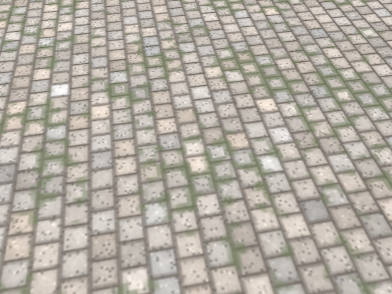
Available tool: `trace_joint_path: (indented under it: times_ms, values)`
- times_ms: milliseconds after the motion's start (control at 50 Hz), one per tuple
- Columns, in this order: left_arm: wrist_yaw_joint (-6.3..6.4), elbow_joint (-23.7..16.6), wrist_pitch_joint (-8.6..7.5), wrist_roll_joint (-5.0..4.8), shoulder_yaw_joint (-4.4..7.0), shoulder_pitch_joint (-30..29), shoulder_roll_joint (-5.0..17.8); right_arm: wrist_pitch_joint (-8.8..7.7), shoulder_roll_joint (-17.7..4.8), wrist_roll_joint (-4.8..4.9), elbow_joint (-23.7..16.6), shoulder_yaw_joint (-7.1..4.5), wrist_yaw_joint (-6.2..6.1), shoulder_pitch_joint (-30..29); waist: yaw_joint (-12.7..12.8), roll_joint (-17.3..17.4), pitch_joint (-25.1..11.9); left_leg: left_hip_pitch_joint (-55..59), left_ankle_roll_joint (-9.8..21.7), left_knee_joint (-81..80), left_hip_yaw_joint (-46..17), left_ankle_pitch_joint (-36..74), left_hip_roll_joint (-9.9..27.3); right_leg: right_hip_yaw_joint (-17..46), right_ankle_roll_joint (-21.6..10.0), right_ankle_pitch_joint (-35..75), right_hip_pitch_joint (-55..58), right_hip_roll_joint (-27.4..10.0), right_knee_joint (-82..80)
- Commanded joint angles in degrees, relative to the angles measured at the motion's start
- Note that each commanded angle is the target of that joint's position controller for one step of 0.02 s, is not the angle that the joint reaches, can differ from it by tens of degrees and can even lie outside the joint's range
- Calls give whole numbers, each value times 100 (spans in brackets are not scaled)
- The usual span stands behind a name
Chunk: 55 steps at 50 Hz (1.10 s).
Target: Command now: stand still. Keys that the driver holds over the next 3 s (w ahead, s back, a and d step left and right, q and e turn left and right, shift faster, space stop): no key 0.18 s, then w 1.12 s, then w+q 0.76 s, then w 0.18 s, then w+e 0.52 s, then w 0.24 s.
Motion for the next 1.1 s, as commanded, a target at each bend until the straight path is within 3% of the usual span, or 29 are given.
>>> trace_joint_path:
  times_ms: [20,180,200,240,300,360,400,420,440,460,480,500,520,580,640,680,760,800,820,840,860,880,900,920,940,960,980,1020,1100]
  values:
    - [14,-59,-24,-1,79,515,480,-34,-549,1,-128,-87,-17,211,0,-31,113,440,156,-512,-281,271,275,-31,-112,637,-672,-62,-521]
    - [14,-83,-30,-3,84,582,450,-35,-523,4,-118,-87,-21,254,-1,-34,125,435,150,-489,-271,289,272,-37,-119,637,-686,-61,-513]
    - [14,-15,-25,0,64,714,358,-32,-451,-6,-54,-68,-24,354,8,-9,-18,488,152,-555,-244,-337,234,-110,-133,135,-617,-1,-530]
    - [40,-57,-14,-42,98,703,440,-20,-629,63,-29,-136,-46,417,2,103,196,210,284,-571,-277,-2205,169,-256,-293,-1318,-899,167,-274]
    - [12,-279,-182,-88,80,504,349,-179,-811,134,-48,-217,-9,701,-119,453,583,116,735,-1008,-1289,-3437,824,-201,-496,-1770,-1658,42,274]
    - [-101,-392,-377,-105,71,384,230,-300,-1075,133,-68,-329,34,939,-97,817,363,-1,1285,-1789,-2762,-3573,1773,-491,-523,-745,-1388,-17,1231]
    - [-140,-253,-429,-101,90,854,172,-301,-1057,173,-384,-317,62,114,394,761,455,-1053,1053,-1770,-2179,-3140,1515,-502,-725,-717,-211,-91,557]
    - [-130,-93,-435,-89,106,1289,158,-284,-955,223,-582,-287,81,-399,679,593,587,-1716,751,-1315,-1427,-2707,1032,-404,-816,-692,610,-73,-309]
    - [-107,110,-428,-59,216,1926,500,-316,-648,214,-709,-222,102,-645,853,-267,439,-2454,401,206,-562,-1929,439,621,-913,-882,1470,-684,-898]
    - [-157,157,-463,-95,395,2447,1207,-439,-372,223,-924,-150,123,-800,965,-1653,415,-3270,152,1798,314,-1347,-70,2640,-1394,-1927,1812,-1850,-1953]
    - [-193,64,-531,13,383,2218,1239,-543,-584,237,-978,-191,129,-840,772,-1477,717,-3716,238,2738,-57,-1601,152,3421,-1668,-1779,1491,-2277,-2068]
    - [-201,-74,-592,12,299,1849,902,-602,-664,243,-895,-206,177,-584,495,-877,826,-3983,306,3256,-258,-1159,399,3024,-1599,-1318,1555,-2170,-1967]
    - [-239,-170,-612,-32,248,1600,728,-635,-673,210,-779,-218,228,-357,348,-643,682,-3992,346,3449,-225,-767,514,2443,-1416,-723,1645,-1929,-1922]
    - [-266,-291,-495,-16,154,1418,512,-681,-650,106,-828,-252,315,-595,291,-495,465,-3745,250,3094,9,66,738,1160,-1069,1183,1602,-1472,-2005]
    - [-189,-353,-406,34,140,1535,614,-634,-365,97,-1115,-140,375,-1281,428,-534,529,-3206,60,2057,345,707,599,447,-1032,1916,1049,-1134,-2098]
    - [-142,-411,-411,25,170,1589,833,-626,-265,115,-1353,-59,400,-1841,542,-558,651,-2560,6,1177,530,1149,404,256,-1042,1848,539,-1053,-2275]
    - [-130,-374,-453,-92,259,1615,1055,-619,-537,183,-1654,-61,468,-2186,422,-724,755,-2033,176,368,453,1303,324,170,-1020,2241,827,-1370,-2274]
    - [-133,-402,-417,-84,304,1456,1142,-650,-786,164,-1687,-157,489,-1930,137,-814,430,-1518,360,181,484,1102,165,41,-877,3847,1296,-1481,-1717]
    - [-133,-426,-375,-56,334,1372,1206,-653,-953,159,-1608,-244,472,-1516,-112,-955,34,-907,466,240,600,955,-12,-58,-794,5103,1443,-1475,-1130]
    - [-137,-472,-319,-12,328,1266,1181,-637,-1179,185,-1341,-383,432,-585,-566,-990,-558,229,623,218,683,951,-170,-234,-664,5914,1304,-1296,-85]
    - [-161,-599,-315,41,298,1105,1166,-596,-1433,190,-1076,-499,369,465,-1034,-906,-1207,1935,854,341,148,947,324,-281,-493,5239,270,-1111,1263]
    - [-238,-707,-402,63,124,1645,467,-535,-1968,-1,-912,-633,318,1371,-861,546,-2285,4228,1701,83,-2453,-167,1980,-469,-136,2308,-1955,-199,3684]
    - [-288,-573,-576,-54,52,1733,265,-513,-1656,-11,-827,-511,353,1353,-761,1319,-2866,4317,2018,-1126,-4467,-776,2565,302,-155,-1212,-2661,266,5010]
    - [-306,-770,-678,-242,195,1143,756,-534,-1294,52,-881,-406,373,723,-625,1066,-1715,3389,1681,-1329,-3781,-975,2288,353,-294,-1024,-3255,-124,5416]
    - [-282,-927,-721,-306,234,571,957,-554,-1029,65,-1018,-330,377,172,-457,553,-972,2296,1463,-1434,-2776,-554,2085,129,-385,-532,-3242,-449,5288]
    - [-224,-978,-703,-263,274,328,952,-595,-875,3,-1070,-281,419,-225,-217,95,-558,1322,1316,-1634,-2123,7,1855,6,-407,-101,-2952,-690,4914]
    - [-175,-959,-620,-178,334,364,910,-638,-718,-59,-1072,-231,447,-422,25,146,-412,700,1192,-1802,-1593,342,1584,17,-431,138,-2546,-883,4588]
    - [-142,-917,-450,-149,318,603,594,-659,-666,-57,-948,-217,463,-354,239,367,-246,90,1230,-2121,-1137,435,1394,-31,-420,229,-2189,-987,4256]
    - [-119,-1299,-398,-36,389,-265,777,-686,-971,-44,-751,-260,328,90,184,279,152,44,1339,-2413,-740,812,1358,-135,-195,1145,-2969,-1120,3174]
